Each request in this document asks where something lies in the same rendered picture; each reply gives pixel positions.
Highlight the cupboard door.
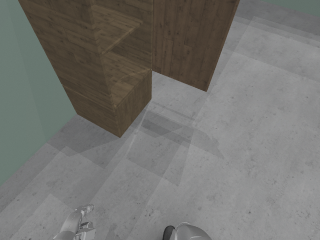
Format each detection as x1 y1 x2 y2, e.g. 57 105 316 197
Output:
152 0 240 92

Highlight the left robot forearm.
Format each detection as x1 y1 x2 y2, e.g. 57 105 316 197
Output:
52 230 77 240

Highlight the robot right foot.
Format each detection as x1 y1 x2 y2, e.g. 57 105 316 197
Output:
162 225 175 240

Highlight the robot left hand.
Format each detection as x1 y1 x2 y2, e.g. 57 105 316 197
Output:
60 204 96 240

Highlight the right robot shin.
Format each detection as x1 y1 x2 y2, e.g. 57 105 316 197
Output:
169 222 190 240

